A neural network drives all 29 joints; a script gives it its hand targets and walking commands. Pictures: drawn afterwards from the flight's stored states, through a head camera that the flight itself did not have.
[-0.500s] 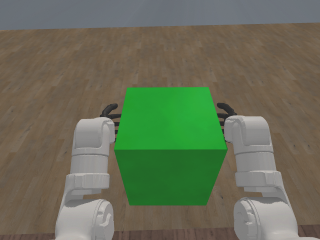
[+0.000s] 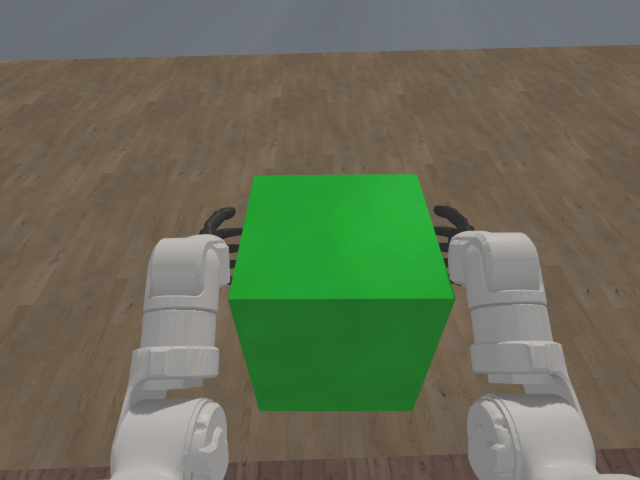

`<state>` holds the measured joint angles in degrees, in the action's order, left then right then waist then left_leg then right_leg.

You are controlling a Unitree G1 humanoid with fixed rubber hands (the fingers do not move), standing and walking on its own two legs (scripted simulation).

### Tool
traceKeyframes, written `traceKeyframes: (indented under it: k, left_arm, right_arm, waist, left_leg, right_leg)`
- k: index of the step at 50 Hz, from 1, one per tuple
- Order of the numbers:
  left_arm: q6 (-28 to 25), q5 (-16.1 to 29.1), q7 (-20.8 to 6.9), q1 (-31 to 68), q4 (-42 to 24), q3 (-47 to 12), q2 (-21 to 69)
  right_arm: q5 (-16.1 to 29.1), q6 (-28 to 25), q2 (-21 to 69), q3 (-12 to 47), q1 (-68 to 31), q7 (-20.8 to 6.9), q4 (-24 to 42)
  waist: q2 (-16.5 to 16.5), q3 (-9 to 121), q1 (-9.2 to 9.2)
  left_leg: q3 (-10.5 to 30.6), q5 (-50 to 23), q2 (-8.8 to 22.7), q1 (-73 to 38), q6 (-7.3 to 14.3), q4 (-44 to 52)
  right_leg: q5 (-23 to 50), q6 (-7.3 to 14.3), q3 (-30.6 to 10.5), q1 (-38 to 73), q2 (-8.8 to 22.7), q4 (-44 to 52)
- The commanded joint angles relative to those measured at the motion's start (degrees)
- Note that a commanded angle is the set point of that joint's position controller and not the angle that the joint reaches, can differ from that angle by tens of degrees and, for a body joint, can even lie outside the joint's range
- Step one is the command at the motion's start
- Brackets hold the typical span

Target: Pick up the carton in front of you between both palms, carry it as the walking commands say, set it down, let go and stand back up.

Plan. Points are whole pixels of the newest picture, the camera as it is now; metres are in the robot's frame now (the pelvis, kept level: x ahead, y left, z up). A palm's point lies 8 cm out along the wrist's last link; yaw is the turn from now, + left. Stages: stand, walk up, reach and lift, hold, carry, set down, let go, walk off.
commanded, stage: carry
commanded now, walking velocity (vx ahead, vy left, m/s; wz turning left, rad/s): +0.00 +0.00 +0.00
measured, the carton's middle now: (335, 296) +0.35 +0.00 +0.06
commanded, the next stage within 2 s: none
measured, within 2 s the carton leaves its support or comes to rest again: neither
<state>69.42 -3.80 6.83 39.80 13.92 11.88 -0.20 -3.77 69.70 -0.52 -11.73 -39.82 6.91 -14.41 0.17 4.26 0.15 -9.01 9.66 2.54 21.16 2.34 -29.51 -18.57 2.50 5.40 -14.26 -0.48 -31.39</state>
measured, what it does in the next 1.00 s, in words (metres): stands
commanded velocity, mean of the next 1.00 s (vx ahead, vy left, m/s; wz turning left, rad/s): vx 0.08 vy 0.00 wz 0.00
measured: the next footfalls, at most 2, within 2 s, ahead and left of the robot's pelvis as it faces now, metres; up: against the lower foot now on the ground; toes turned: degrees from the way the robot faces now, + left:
right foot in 1.56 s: +0.32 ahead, -0.06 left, +0.00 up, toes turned -2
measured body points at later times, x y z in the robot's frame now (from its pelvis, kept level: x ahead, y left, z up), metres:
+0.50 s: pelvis +0.00 +0.00 +0.00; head -0.02 +0.00 +0.45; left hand +0.36 +0.15 +0.13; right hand +0.36 -0.15 +0.12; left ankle +0.07 +0.10 -0.73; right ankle -0.02 -0.09 -0.73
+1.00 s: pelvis +0.01 +0.00 +0.00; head -0.02 +0.00 +0.45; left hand +0.37 +0.15 +0.13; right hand +0.37 -0.15 +0.13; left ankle +0.06 +0.10 -0.73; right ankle -0.02 -0.09 -0.73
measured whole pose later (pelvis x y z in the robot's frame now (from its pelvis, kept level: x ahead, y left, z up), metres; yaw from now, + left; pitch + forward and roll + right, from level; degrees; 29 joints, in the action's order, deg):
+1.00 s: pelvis +0.01 +0.00 +0.00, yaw +0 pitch +2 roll +0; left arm 69.5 -4.4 6.9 38.9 14.4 11.4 0.6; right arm -3.4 70.1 -0.8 -12.0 -38.5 6.9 -14.4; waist 0.4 6.3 0.7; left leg -7.7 20.3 2.4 22.7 2.7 -35.7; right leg -20.3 3.2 5.5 -13.6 -0.5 -32.0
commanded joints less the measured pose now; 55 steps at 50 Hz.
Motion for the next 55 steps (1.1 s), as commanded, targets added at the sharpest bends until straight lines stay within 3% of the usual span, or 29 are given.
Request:
traceKeyframes:
  k: [1, 43, 44, 46, 47, 48, 49, 51, 53, 55]
  left_arm:
    - [-0.93, 23.66, -13.57, 39.54, -4.88, -31.27, 63.97]
    - [-0.91, 23.63, -13.63, 39.6, -4.9, -31.2, 63.96]
    - [-0.9, 23.67, -13.64, 39.62, -4.97, -31.18, 63.89]
    - [-0.83, 23.74, -13.63, 39.36, -5.01, -31.27, 63.91]
    - [-0.84, 23.7, -13.61, 39.56, -4.91, -31.29, 63.84]
    - [-0.89, 23.62, -13.58, 40.2, -4.73, -31.11, 63.57]
    - [-0.99, 23.53, -13.54, 40.67, -4.41, -30.97, 63.14]
    - [-1.27, 23.38, -13.37, 40.06, -4.11, -30.99, 62.93]
    - [-1.43, 23.77, -13.18, 40.42, -4.43, -31.56, 63.1]
    - [-1.55, 24.46, -13.08, 40.89, -4.76, -32.06, 63.59]
  right_arm:
    - [23.88, -1.49, 63.94, 30.97, -40.91, -13.6, 6.18]
    - [23.91, -1.47, 64.01, 30.91, -40.96, -13.61, 6.1]
    - [23.89, -1.48, 64.06, 30.92, -41.0, -13.62, 6.21]
    - [23.92, -1.38, 64.04, 30.86, -41.33, -13.63, 6.31]
    - [23.85, -1.3, 63.8, 30.77, -41.23, -13.67, 5.96]
    - [23.83, -1.3, 63.69, 30.76, -41.66, -13.71, 5.66]
    - [23.86, -1.32, 63.6, 30.77, -41.71, -13.78, 5.24]
    - [23.47, -1.34, 63.33, 30.61, -41.19, -13.82, 3.98]
    - [23.1, -1.45, 63.12, 30.24, -40.27, -13.74, 2.92]
    - [22.66, -1.53, 62.87, 29.41, -38.93, -13.67, 2.21]
  waist:
    - [-0.18, 19.77, 0.0]
    - [-0.16, 19.77, 0.0]
    - [0.01, 20.36, 0.12]
    - [1.21, 19.08, 0.59]
    - [2.86, 16.42, 0.95]
    - [5.18, 12.7, 1.5]
    - [7.05, 9.37, 2.03]
    - [7.4, 9.58, 2.79]
    - [7.38, 12.47, 3.19]
    - [7.64, 14.57, 2.55]
  left_leg:
    - [8.08, -9.37, 6.83, -11.8, 1.27, 2.37]
    - [7.93, -9.3, 6.81, -11.56, 1.05, 2.34]
    - [7.72, -5.0, 6.47, -11.49, 1.26, 2.47]
    - [6.79, 13.84, 4.49, -8.16, 1.79, 1.21]
    - [6.05, 20.55, 3.14, -3.23, 1.51, -1.02]
    - [4.04, 20.93, 1.14, 2.65, 0.82, -4.79]
    - [1.2, 17.01, -1.08, 7.7, 0.43, -8.85]
    - [3.12, 13.63, -0.46, 12.74, 1.25, -12.18]
    - [2.86, 13.47, -1.3, 13.15, 1.74, -11.54]
    - [1.11, 12.0, -3.03, 7.75, 1.98, -6.78]
  right_leg:
    - [12.78, 1.07, -7.29, 2.13, 7.92, 4.9]
    - [13.23, 1.04, -7.15, 2.33, 8.0, 4.97]
    - [9.09, 1.31, -7.05, 2.49, 7.69, 5.37]
    - [-8.73, 3.23, -8.93, 1.85, 7.27, 7.73]
    - [-17.15, 4.72, -12.75, 1.99, 8.57, 11.02]
    - [-21.32, 6.15, -17.36, 3.16, 11.14, 14.8]
    - [-21.2, 7.74, -20.81, 5.0, 14.29, 16.51]
    - [-12.08, 10.11, -23.2, 8.86, 17.36, 14.95]
    - [2.19, 10.31, -20.5, 13.25, 17.01, 10.56]
    - [7.65, 8.49, -16.03, 12.21, 15.07, 6.03]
